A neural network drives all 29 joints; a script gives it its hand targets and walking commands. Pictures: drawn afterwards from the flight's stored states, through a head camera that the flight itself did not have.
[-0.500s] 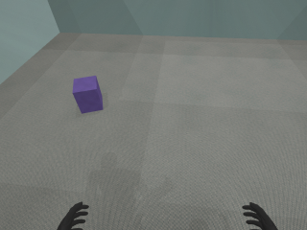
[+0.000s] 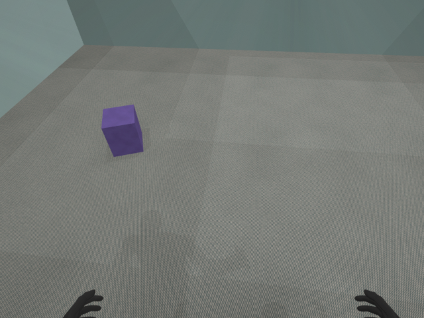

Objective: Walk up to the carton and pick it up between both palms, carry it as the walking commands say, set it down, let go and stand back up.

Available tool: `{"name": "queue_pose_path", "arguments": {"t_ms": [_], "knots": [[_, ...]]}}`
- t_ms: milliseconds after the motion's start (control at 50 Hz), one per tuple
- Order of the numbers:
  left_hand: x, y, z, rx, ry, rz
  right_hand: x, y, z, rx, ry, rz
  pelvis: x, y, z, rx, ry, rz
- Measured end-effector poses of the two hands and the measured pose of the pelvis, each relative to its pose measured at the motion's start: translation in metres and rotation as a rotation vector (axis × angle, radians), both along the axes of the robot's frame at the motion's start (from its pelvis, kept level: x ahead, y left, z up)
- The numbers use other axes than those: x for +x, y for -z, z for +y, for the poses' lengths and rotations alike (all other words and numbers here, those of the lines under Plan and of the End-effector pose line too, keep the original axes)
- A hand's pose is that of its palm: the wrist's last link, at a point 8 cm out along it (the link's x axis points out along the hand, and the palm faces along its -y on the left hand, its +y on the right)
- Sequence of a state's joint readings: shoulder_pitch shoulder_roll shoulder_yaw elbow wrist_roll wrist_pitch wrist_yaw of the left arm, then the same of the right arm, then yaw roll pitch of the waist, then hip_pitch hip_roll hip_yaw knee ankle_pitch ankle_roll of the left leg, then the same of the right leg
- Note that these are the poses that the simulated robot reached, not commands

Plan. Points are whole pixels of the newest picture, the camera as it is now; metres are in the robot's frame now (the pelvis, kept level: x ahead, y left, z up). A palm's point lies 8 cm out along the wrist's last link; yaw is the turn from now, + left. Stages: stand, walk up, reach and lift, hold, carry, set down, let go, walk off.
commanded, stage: stand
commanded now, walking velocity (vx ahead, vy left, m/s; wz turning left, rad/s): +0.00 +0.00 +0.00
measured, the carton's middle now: (123, 130) +1.38 +0.67 -0.63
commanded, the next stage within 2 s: walk up in 1.32 s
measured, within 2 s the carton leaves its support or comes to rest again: neither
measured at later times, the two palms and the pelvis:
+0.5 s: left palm out of the picture +0.12 +0.31 -0.07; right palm out of the picture +0.12 -0.30 -0.07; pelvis +0.00 +0.00 +0.02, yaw +0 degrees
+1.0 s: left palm out of the picture +0.10 +0.31 -0.08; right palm out of the picture +0.10 -0.31 -0.08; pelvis +0.00 +0.00 +0.03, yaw +0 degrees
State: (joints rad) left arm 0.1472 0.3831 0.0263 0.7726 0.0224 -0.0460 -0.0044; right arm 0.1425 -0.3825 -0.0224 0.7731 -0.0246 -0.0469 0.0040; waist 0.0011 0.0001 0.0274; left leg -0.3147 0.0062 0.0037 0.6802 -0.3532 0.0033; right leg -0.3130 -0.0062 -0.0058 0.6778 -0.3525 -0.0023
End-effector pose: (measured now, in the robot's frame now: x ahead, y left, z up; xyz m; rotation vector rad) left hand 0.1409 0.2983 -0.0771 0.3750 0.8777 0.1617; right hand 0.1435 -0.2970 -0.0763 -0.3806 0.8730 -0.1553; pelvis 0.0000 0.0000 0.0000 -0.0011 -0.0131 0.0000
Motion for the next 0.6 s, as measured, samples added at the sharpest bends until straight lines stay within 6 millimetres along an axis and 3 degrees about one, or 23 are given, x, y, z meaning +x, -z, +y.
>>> {"name": "queue_pose_path", "arguments": {"t_ms": [600], "knots": [[-0.025, -0.004, 0.009, 0.003, -0.051, 0.146, -0.026, -0.003, -0.009, 0.002, 0.058, 0.145, -0.001, -0.022, 0.0, 0.002, 0.001, -0.026]]}}
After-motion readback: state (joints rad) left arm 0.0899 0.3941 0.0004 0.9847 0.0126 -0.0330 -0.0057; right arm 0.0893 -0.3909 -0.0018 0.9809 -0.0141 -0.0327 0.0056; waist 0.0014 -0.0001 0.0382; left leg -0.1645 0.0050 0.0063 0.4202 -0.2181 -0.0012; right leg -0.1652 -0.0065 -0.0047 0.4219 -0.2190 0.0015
